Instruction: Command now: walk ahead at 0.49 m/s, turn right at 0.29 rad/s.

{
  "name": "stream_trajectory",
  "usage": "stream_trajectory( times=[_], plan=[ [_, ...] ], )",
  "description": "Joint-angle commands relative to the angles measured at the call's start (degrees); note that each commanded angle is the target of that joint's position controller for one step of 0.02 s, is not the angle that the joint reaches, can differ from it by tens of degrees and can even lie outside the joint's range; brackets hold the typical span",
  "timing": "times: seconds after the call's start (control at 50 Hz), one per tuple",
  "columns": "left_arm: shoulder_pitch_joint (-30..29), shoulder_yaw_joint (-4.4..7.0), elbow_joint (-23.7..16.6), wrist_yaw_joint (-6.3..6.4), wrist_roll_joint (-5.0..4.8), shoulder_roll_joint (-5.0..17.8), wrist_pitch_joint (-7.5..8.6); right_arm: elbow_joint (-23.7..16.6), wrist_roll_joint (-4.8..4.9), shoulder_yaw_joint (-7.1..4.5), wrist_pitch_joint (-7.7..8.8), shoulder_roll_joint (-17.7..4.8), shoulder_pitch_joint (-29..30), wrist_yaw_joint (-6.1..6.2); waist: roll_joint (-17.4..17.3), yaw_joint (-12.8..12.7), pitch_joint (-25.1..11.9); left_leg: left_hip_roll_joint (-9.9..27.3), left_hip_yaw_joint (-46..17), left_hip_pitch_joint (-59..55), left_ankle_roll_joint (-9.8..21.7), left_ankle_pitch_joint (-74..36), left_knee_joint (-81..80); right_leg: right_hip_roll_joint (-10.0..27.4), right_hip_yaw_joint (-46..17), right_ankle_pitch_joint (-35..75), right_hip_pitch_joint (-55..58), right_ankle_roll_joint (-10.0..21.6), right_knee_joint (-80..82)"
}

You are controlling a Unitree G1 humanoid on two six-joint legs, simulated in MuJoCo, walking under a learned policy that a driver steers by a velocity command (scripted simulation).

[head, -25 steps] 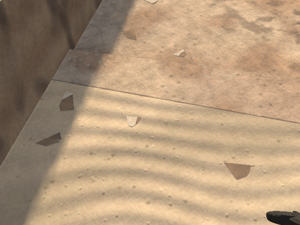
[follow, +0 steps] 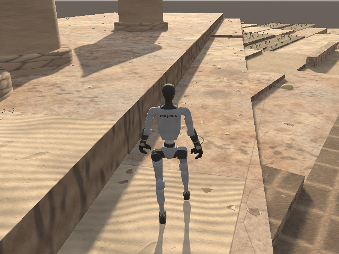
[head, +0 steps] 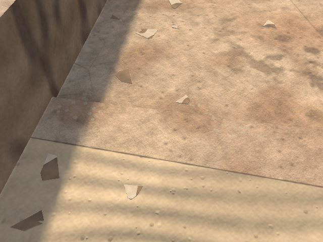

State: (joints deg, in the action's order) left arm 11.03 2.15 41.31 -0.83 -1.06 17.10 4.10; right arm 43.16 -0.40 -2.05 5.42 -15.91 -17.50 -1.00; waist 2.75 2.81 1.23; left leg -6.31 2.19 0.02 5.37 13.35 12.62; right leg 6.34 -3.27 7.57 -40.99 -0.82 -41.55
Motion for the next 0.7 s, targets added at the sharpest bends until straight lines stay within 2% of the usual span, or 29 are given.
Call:
stream_trajectory(
  times=[0.02,0.08,0.12,0.14,0.16,0.18,0.2,0.22,0.24,0.26,0.28,0.3,0.32,0.38,0.42,0.46,0.5,0.54,0.58,0.6,0.62,0.64,0.66,0.68,0.7],
  plan=[
    [-7.69,0.24,-5.99,-1.25,-0.4,2.49,1.23,-1.15,0.31,-2.58,0.3,-9.57,-1.46,0.6,-4.08,2.57,4.27,17.2,-2.78,1.57,4.03,-18.12,-5.14,-1.47,0.58,2.39,0.5,1.28,5.69],
    [-10.92,-0.05,-8.32,-2.78,-0.14,1.96,1.49,0.28,0.5,-2.79,-1.17,-9.92,-3.1,0.98,-3.79,3.23,4.24,19.45,-1.71,-6.58,4.1,-26.83,-0.94,-2.82,2.49,-4.45,-2.99,2.79,8.48],
    [-10.15,0.23,-9.36,-3.47,0.03,2.6,1.41,0.19,0.51,-2.97,-2.19,-10.87,-2.46,1.51,-5.27,1.6,1.95,19.72,-0.2,-9.29,3.2,-43.46,4.85,-5.45,5.79,-11.19,0.39,4.57,9.24],
    [-8.04,0.78,-9.37,-3.47,0.2,3.76,1.17,-0.1,0.51,-3.16,-2.65,-11.8,-2.14,1.96,-6.89,0.07,-0.71,19.51,0.59,-9.93,2.61,-55.28,9.59,-7.61,7.92,-14.67,4.72,5.71,8.57],
    [-2.74,1.89,-8.6,-3.25,0.23,5.91,0.95,-0.42,0.29,-3.23,-3.21,-12.46,-1.85,2.43,-7.98,-3.03,-4.61,18.96,1.51,-9.28,1.95,-64.01,17.44,-9.78,9.04,-16.76,12.04,7.2,8.32],
    [5.96,3.46,-7.11,-2.61,-0.02,8.87,0.86,-1.0,0.39,-3.07,-3.43,-12.54,-0.76,2.88,-7.2,-8.17,-9.37,17.44,3.3,-3.2,0.26,-62.5,29.23,-10.46,7.66,-12.38,25.82,9.67,12.07],
    [14.75,5.11,-5.82,-1.56,0.11,13.81,0.14,-3.0,-0.46,-2.04,-2.5,-10.14,-1.71,3.17,-1.41,-11.17,-16.57,14.08,4.79,13.42,-2.2,-43.82,47.68,-0.32,-8.02,-10.76,46.27,14.91,11.89],
    [14.15,5.43,-6.45,-1.27,-0.41,15.91,0.26,-4.22,-1.24,0.14,-0.72,-3.8,-6.03,1.87,12.99,-6.81,-23.31,0.23,-0.79,36.63,-6.55,15.12,68.77,13.71,-40.27,-13.16,64.73,26.68,17.13],
    [15.38,4.07,-6.48,-0.96,-0.21,10.58,0.03,-4.87,0.18,-1.05,1.37,-9.83,-2.27,0.53,5.37,-10.35,-24.93,3.58,-10.96,43.26,-5.58,16.09,71.98,12.53,-41.02,-18.28,67.06,24.72,20.51],
    [13.29,3.54,-6.69,-0.61,0.28,8.87,-0.11,-7.1,2.37,-1.06,2.4,-10.32,3.3,-0.09,2.34,-10.3,-16.67,6.59,-10.65,45.93,-5.12,12.66,69.36,10.31,-31.61,-17.68,60.61,21.79,21.34],
    [9.48,3.53,-7.08,-0.55,0.29,8.73,-0.16,-8.21,1.63,-0.53,2.96,-8.91,5.47,-0.04,-4.08,-7.43,-9.68,8.62,-9.18,45.34,-4.74,9.79,62.58,7.69,-26.14,-13.04,50.76,19.94,23.0],
    [6.35,3.08,-7.75,-0.4,0.36,7.21,-0.07,-8.1,0.24,-1.0,2.74,-9.29,6.06,0.31,-5.3,-5.39,-6.35,10.37,-8.61,42.69,-5.2,8.04,56.97,5.81,-22.43,-7.4,44.15,18.97,24.21],
    [4.44,2.79,-8.51,-0.18,0.87,6.95,-0.2,-8.09,-0.23,-1.12,2.15,-9.08,5.06,0.28,-3.86,-3.46,-4.09,10.86,-8.22,39.38,-5.97,7.33,55.24,4.39,-20.67,-4.06,38.29,19.15,26.01],
    [2.61,3.15,-7.98,0.5,0.51,7.97,-0.12,-7.59,-0.67,-0.48,0.58,-7.12,2.92,0.63,-1.27,-1.23,-2.0,11.17,-5.89,35.01,-9.26,5.69,46.04,2.26,-15.78,0.67,28.16,19.46,28.48],
    [2.69,3.68,-7.34,1.16,0.2,9.53,-0.4,-8.59,-0.86,0.4,0.32,-5.28,6.9,0.8,-0.24,-2.29,-0.93,10.09,-4.46,31.52,-10.55,-2.04,36.78,-0.78,-11.52,-1.46,22.82,17.49,28.59],
    [4.48,3.96,-6.4,1.58,-0.14,10.08,-0.91,-9.32,-0.61,0.76,0.56,-4.54,11.74,0.56,1.03,-4.68,-1.21,7.87,-3.88,27.07,-10.77,-12.58,27.23,-3.03,-9.96,-6.75,20.76,14.88,27.54],
    [7.14,4.13,-5.27,1.68,-0.4,10.39,-1.39,-9.94,0.3,0.35,0.87,-5.5,14.53,0.29,1.84,-6.14,-1.99,6.31,-4.85,24.48,-10.62,-17.0,22.05,-2.38,-12.36,-11.79,22.27,13.35,26.08],
    [7.99,4.13,-4.79,1.76,-0.79,9.94,-1.61,-10.19,0.85,-0.53,1.19,-7.27,14.69,0.2,2.95,-5.64,-2.45,6.61,-7.16,23.16,-9.58,-15.84,18.67,-0.8,-16.4,-16.73,25.58,11.88,23.09],
    [7.46,4.12,-4.82,1.69,-0.51,9.42,-1.77,-9.8,1.07,-1.64,1.56,-8.79,12.62,0.24,4.28,-3.89,-2.64,6.85,-7.48,20.39,-7.62,-11.5,17.37,0.5,-19.69,-18.63,27.76,10.43,19.13],
    [7.11,3.85,-4.96,1.62,-0.37,8.28,-1.88,-8.95,1.0,-2.27,1.73,-9.22,9.44,0.35,4.41,-2.03,-3.31,6.86,-6.8,16.2,-6.26,-9.9,15.95,-0.44,-19.86,-18.97,27.48,9.28,16.16],
    [7.47,3.02,-5.2,1.43,-0.08,5.76,-1.76,-8.35,0.5,-3.09,1.95,-10.52,4.6,0.7,3.38,0.47,-6.13,9.49,-8.23,8.4,-4.22,-8.01,15.0,-3.07,-17.78,-19.4,25.44,7.31,8.98],
    [9.64,1.51,-5.94,1.17,0.95,1.19,-1.63,-7.96,-0.19,-3.94,1.9,-13.68,-2.84,1.14,-5.9,2.46,-13.69,20.26,-19.19,-4.47,-0.84,-2.3,13.8,-7.62,-11.85,-31.29,19.38,4.88,-8.38],
    [16.93,0.77,-8.06,0.96,-1.1,-0.16,-0.99,-5.81,-0.66,-5.17,0.93,-18.45,-5.98,0.59,-25.57,-1.45,-17.99,31.61,-48.33,-16.5,8.42,15.0,5.74,-12.0,-5.87,-43.92,0.68,2.41,-26.07],
    [14.68,2.09,-6.36,1.37,-1.8,6.2,-1.24,-7.01,0.16,-4.2,0.82,-12.87,-3.8,0.31,-16.06,0.49,-12.61,30.25,-50.17,-12.42,7.39,28.39,2.4,-7.8,-7.32,-38.68,-5.01,1.43,-32.99],
    [8.54,3.0,-7.07,1.46,-1.18,8.92,-1.66,-7.25,0.46,-3.41,0.63,-10.13,-1.54,0.55,-11.09,1.65,-6.38,27.75,-40.03,-6.4,4.99,23.75,2.42,-6.14,-5.74,-33.42,-5.82,1.32,-34.15]
  ],
)
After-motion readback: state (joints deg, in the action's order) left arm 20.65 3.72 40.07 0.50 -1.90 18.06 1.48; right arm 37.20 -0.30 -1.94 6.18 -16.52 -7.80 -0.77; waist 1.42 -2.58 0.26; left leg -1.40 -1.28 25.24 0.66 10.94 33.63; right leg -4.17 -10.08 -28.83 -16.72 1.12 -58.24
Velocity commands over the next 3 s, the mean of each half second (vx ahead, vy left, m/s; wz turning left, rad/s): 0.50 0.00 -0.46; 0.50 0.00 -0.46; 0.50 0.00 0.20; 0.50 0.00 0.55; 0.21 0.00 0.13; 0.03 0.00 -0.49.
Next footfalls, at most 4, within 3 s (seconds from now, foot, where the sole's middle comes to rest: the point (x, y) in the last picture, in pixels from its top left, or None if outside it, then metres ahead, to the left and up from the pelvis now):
0.18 right None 0.29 -0.13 -0.78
0.62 left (150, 220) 0.59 0.03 -0.78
1.14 right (228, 191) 0.71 -0.32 -0.78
1.66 left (192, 129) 1.07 -0.20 -0.78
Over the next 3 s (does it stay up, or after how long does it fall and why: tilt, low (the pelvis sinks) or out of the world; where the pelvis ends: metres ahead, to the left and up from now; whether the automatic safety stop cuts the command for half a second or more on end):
stays up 1.25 -0.31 -0.04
